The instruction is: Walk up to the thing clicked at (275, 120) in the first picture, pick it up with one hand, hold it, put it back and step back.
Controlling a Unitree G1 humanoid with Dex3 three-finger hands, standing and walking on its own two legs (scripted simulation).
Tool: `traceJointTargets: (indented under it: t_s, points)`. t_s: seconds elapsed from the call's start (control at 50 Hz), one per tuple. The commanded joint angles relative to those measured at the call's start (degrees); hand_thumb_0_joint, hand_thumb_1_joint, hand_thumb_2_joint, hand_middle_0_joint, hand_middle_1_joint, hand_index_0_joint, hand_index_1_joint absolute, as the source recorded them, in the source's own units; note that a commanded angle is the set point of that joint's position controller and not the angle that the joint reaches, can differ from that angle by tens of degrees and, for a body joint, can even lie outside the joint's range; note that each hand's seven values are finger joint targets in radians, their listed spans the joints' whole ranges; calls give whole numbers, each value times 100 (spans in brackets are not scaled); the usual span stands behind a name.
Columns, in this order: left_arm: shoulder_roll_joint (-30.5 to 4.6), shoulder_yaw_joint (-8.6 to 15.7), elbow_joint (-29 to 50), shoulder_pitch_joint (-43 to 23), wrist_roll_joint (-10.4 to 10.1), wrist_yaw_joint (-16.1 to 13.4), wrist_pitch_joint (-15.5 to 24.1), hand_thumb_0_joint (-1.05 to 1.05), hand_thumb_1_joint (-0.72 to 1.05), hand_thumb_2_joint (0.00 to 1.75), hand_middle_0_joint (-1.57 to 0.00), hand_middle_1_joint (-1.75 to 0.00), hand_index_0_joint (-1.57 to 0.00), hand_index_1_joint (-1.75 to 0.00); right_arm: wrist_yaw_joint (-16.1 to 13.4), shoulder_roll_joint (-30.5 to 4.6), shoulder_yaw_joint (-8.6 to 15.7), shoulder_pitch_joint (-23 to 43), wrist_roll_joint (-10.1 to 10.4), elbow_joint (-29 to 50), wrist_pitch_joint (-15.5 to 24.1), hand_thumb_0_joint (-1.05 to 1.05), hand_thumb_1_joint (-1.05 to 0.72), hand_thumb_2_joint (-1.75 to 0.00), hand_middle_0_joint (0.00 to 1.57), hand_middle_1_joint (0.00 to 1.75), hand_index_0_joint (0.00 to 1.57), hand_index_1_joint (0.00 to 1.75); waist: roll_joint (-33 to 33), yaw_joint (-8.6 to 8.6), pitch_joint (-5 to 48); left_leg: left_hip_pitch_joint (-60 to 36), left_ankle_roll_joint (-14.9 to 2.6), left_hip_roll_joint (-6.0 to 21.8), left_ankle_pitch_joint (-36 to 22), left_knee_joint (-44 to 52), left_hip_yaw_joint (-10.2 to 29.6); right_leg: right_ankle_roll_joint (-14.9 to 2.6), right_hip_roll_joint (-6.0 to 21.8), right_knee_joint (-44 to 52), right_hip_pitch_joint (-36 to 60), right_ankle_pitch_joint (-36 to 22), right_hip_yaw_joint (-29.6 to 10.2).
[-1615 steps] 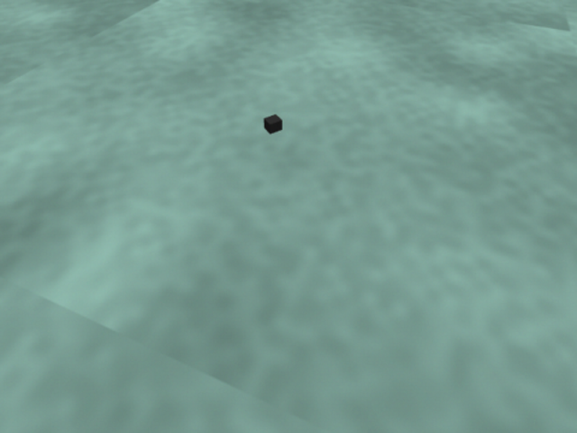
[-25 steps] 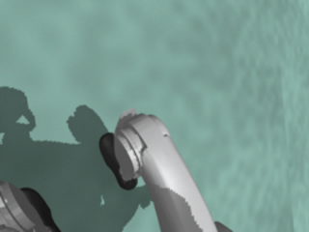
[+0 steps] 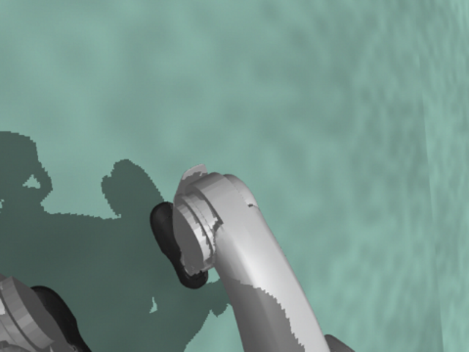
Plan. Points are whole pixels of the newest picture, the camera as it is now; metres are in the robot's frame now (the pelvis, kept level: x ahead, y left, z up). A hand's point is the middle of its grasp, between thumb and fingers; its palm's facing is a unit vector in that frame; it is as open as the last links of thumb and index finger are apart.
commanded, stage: close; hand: left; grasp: from above
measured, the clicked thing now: out of the picture +0.49 +0.34 -0.30
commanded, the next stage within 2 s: settle in 0.64 s
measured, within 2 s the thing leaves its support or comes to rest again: leaves its support in 1.06 s
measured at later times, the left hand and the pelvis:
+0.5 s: hand out of the picture +0.49 +0.33 -0.27, palm faces -0.26 -0.35 -0.90, open 10.4 cm; pelvis +0.00 +0.00 +0.00, yaw +0 degrees
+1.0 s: hand out of the picture +0.49 +0.33 -0.27, palm faces -0.25 -0.37 -0.89, open 10.3 cm; pelvis +0.00 +0.00 +0.00, yaw +0 degrees
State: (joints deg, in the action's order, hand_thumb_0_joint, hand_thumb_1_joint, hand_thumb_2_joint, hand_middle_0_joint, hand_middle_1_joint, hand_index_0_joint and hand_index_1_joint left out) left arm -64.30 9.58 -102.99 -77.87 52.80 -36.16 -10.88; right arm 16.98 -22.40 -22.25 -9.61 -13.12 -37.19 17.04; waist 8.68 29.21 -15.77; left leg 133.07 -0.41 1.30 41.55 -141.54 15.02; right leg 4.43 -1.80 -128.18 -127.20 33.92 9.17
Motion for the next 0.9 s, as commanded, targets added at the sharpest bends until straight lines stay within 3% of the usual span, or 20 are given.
traceJointTargets:
  t_s: [0.0, 0.1, 0.2, 0.32, 0.42, 0.68, 0.7, 0.74, 0.76, 0.78, 0.88]
  points:
    - [-931, -148, 527, -1275, 50, -174, 30, 0, 12, 51, -55, -67, -57, -63, -19, -1955, 431, -1496, 2, -369, -33, 0, -89, -90, 20, 30, 20, 30, -3517, 530, 3715, -2760, 61, 289, -1448, 1578, -425, -498, -248, 884, 2589, -1378, 697]
    - [-1025, -101, 669, -1294, 65, -164, 37, 0, 16, 54, -59, -66, -61, -63, -18, -1997, 448, -1470, 22, -320, -48, 0, -88, -90, 20, 30, 20, 30, -3490, 479, 3745, -2682, 39, 282, -1572, 1506, -464, -496, -248, 875, 2669, -1475, 662]
    - [-907, -153, 565, -1188, 45, -161, 11, 0, 21, 55, -64, -65, -66, -63, -38, -1949, 357, -1433, 34, -305, -70, 0, -88, -90, 20, 30, 20, 30, -3503, 482, 3736, -2837, 62, 318, -1668, 1526, -384, -498, -218, 864, 2521, -1524, 681]
    - [-943, -86, 588, -1234, -15, -160, 20, 0, 26, 58, -67, -65, -68, -63, -30, -1908, 328, -1409, 33, -302, -71, 0, -88, -90, 20, 30, 20, 30, -3511, 470, 3607, -2740, 53, 307, -1555, 1516, -386, -497, -187, 853, 2400, -1413, 676]
    - [-1029, -105, 454, -1146, 50, -177, 24, 0, 31, 57, -72, -64, -73, -62, -49, -1981, 364, -1446, 33, -328, -104, 0, -88, -90, 20, 30, 20, 30, -3451, 482, 3676, -2700, 41, 323, -1420, 1554, -380, -496, -218, 888, 2582, -1353, 691]
    - [-1011, -143, 507, -1241, 19, -165, 33, 0, 34, 60, -73, -66, -75, -64, -80, -1922, 329, -1474, 16, -360, -124, 0, -88, -90, 20, 30, 20, 30, -3515, 527, 3638, -2657, 39, 300, -1495, 1532, -422, -493, -222, 910, 2611, -1413, 693]
    - [-1051, -116, 658, -1303, -11, -141, 46, 0, 33, 61, -73, -65, -74, -64, -97, -1978, 429, -1365, 10, -271, -108, 0, -88, -90, 20, 30, 20, 30, -3426, 502, 3582, -2675, 26, 277, -1379, 1521, -433, -492, -229, 917, 2518, -1312, 680]
    - [-969, -184, 480, -1174, 10, -138, 36, 0, 30, 57, -73, -70, -77, -67, -92, -1938, 329, -1412, 14, -335, -122, 0, -90, -90, 20, 30, 20, 30, -3400, 564, 3606, -2617, 22, 297, -1392, 1508, -413, -476, -221, 944, 2577, -1337, 679]
    - [-1107, -116, 667, -1288, -9, -139, 53, 0, 29, 59, -74, -67, -76, -65, -95, -1972, 361, -1452, 25, -350, -120, 0, -90, -90, 20, 30, 20, 30, -3516, 519, 3595, -2670, 36, 299, -1417, 1558, -415, -489, -211, 931, 2600, -1350, 676]
    - [-1020, -149, 427, -1204, 37, -140, 25, 0, 28, 58, -72, -68, -75, -65, -93, -1945, 342, -1428, 30, -365, -130, 0, -90, -90, 20, 30, 20, 30, -3416, 496, 3626, -2692, 41, 318, -1427, 1542, -369, -491, -205, 912, 2505, -1349, 705]
    - [-1065, -131, 699, -1289, 10, -76, -20, 0, 31, 58, -74, -69, -77, -66, -84, -1907, 346, -1441, 52, -350, -172, 0, -90, -90, 20, 30, 20, 30, -3565, 466, 3822, -2718, 44, 305, -1583, 1537, -423, -495, -209, 912, 2612, -1480, 671]
